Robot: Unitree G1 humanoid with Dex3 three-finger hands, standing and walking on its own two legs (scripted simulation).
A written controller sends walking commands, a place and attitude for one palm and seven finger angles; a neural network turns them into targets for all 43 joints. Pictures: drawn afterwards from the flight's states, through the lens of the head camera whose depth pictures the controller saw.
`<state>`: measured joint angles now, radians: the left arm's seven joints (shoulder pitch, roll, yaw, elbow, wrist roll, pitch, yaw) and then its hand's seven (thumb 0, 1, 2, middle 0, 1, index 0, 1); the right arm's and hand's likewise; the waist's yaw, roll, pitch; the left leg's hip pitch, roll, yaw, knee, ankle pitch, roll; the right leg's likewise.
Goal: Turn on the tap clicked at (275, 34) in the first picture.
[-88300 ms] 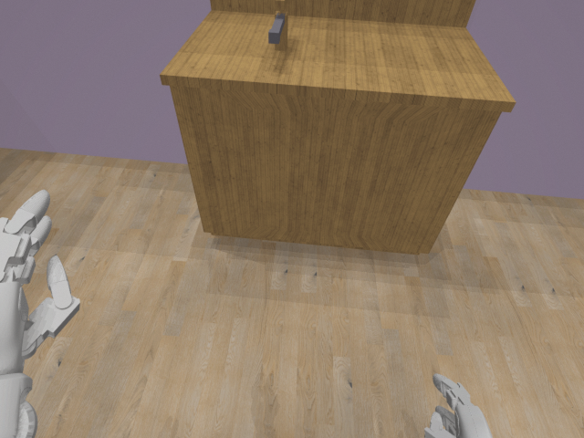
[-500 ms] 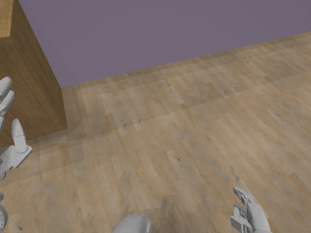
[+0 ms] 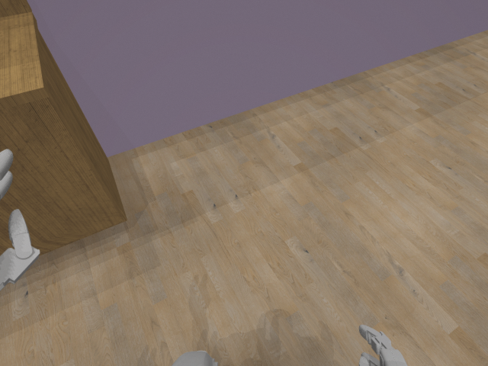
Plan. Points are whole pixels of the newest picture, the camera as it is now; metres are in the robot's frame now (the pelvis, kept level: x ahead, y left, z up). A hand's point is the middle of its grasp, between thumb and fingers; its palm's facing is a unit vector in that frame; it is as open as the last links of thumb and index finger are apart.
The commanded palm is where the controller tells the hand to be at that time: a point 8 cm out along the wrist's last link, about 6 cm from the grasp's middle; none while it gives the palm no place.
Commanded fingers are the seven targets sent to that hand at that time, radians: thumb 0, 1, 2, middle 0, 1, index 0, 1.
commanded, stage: shuffle to correct the standing spot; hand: left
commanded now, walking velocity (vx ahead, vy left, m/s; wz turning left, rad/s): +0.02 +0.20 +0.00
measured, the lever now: out of the picture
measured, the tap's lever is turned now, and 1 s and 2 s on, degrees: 73 73 73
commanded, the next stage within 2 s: come to a stop and stand still in 1.84 s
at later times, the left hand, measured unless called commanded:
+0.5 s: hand out of the picture +0.18 +0.39 +0.17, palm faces +0.44 -0.79 -0.43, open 7.4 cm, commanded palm +0.13 +0.42 +0.18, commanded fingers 0.00 0.90 0.90 -0.20 -0.30 -0.20 -0.30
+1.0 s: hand out of the picture +0.16 +0.53 +0.17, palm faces +0.43 -0.80 -0.42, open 7.4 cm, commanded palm +0.11 +0.57 +0.18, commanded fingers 0.00 0.90 0.90 -0.20 -0.30 -0.20 -0.30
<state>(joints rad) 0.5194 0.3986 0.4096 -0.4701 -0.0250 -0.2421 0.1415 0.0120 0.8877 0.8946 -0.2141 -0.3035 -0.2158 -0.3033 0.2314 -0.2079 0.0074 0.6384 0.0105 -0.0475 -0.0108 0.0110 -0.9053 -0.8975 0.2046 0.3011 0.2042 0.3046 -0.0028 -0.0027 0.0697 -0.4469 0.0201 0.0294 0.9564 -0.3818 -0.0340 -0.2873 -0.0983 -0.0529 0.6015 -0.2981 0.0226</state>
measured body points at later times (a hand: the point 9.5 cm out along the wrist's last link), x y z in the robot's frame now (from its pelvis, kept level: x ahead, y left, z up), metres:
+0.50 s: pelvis -0.03 +0.14 +0.00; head -0.01 +0.14 +0.45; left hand +0.15 +0.43 +0.19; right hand +0.14 -0.08 -0.10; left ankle +0.00 +0.28 -0.69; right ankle -0.03 +0.00 -0.73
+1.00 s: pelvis -0.04 +0.29 +0.00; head -0.03 +0.28 +0.45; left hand +0.13 +0.57 +0.19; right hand +0.10 +0.05 -0.10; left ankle +0.00 +0.43 -0.72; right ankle -0.05 +0.13 -0.73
